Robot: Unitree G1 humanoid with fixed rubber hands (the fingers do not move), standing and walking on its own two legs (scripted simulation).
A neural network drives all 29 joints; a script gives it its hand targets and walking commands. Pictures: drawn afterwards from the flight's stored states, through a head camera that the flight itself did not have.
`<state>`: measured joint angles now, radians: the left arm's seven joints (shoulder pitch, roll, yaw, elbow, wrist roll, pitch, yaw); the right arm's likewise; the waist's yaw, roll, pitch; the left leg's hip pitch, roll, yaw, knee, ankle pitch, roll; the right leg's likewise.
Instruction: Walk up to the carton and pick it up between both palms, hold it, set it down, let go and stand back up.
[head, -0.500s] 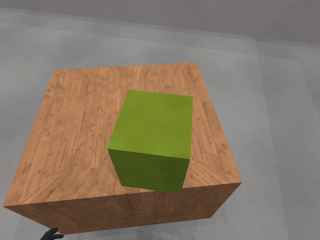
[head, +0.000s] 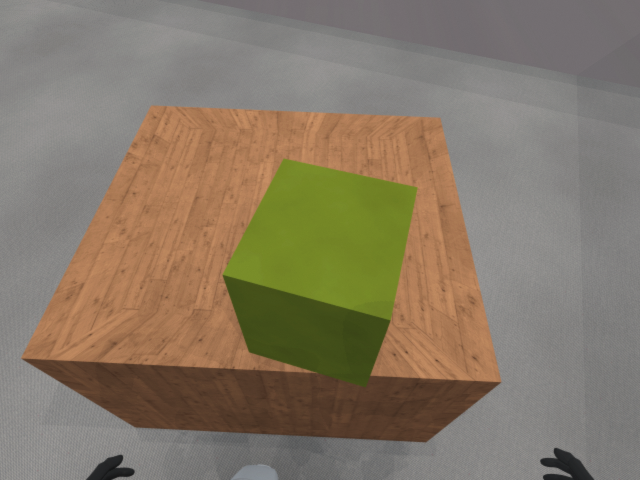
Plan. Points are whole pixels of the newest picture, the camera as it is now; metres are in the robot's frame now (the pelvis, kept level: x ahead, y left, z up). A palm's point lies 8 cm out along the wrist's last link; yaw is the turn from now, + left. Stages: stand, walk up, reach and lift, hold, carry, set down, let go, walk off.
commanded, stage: walk up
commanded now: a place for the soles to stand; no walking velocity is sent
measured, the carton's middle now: (326, 276) +0.43 +0.01 -0.08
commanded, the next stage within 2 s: reach and lift in 1.68 s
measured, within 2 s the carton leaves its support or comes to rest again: neither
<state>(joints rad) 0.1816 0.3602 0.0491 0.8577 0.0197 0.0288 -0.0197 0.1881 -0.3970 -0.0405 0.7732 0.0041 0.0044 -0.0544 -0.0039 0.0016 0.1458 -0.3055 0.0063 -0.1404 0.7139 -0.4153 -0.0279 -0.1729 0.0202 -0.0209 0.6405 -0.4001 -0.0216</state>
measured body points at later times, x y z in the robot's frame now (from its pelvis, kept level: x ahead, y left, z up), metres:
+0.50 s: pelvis +0.01 -0.01 +0.01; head +0.03 -0.02 +0.46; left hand +0.12 +0.31 -0.09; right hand +0.14 -0.32 -0.10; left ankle +0.03 +0.16 -0.72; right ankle -0.03 -0.11 -0.72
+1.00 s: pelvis +0.00 +0.01 +0.01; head +0.01 +0.02 +0.46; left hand +0.06 +0.33 -0.11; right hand +0.12 -0.31 -0.09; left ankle +0.03 +0.16 -0.72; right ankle -0.03 -0.11 -0.72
